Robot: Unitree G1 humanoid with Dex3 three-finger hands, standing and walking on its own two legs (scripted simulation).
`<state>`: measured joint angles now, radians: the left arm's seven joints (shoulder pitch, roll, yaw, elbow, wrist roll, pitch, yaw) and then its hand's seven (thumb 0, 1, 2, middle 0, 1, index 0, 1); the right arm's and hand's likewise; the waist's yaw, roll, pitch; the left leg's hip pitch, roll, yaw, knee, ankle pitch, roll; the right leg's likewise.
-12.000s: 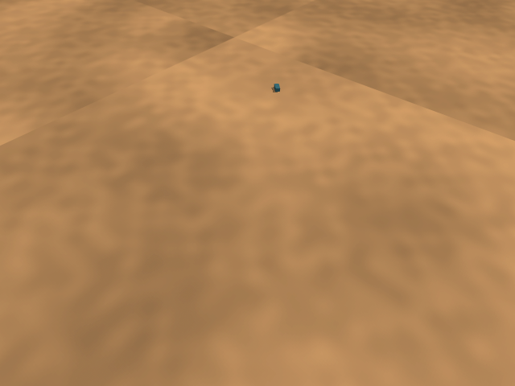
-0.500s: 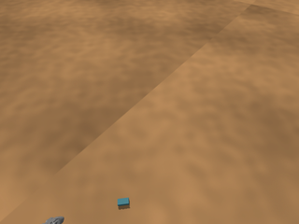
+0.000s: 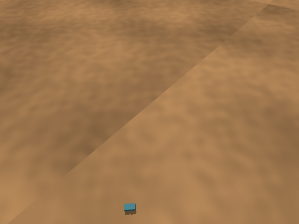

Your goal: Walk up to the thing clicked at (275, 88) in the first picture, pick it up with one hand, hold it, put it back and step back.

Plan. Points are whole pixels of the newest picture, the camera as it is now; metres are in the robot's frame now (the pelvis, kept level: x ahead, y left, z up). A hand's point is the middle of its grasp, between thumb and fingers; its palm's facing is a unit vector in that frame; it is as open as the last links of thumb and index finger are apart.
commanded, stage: walk up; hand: left
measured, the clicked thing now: (129, 207) +0.36 +0.18 -0.76
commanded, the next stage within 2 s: none
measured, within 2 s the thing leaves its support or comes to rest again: neither
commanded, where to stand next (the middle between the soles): -0.01 -0.02 m, yaw -1 degrees
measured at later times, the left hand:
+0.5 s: hand out of the picture +0.11 +0.24 -0.15, palm faces +0.01 -0.95 -0.31, open 7.4 cm
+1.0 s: hand out of the picture +0.02 +0.30 -0.18, palm faces -0.02 -0.95 -0.32, open 7.4 cm
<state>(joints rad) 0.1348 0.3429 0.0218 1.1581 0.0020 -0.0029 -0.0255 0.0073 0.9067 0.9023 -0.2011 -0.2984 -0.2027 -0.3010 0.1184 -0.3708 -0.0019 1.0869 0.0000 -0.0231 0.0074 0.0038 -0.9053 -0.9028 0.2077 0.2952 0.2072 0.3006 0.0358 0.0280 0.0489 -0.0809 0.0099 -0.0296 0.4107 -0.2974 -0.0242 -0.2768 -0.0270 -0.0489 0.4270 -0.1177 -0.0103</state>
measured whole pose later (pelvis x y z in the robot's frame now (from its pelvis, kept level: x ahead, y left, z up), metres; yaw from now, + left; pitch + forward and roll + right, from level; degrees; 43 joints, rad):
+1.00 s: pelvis -0.10 +0.03 -0.01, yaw +0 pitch -1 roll +0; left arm 0.06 0.40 0.07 0.98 0.02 0.08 -0.02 0.01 0.91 0.90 -0.20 -0.30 -0.20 -0.30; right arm 0.24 -0.34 -0.05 1.02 -0.05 0.01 0.00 0.01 -0.90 -0.90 0.21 0.30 0.21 0.30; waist -0.02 -0.07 0.14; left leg -0.23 -0.01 0.01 0.59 -0.35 0.02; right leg -0.46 0.07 0.13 0.99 -0.41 -0.01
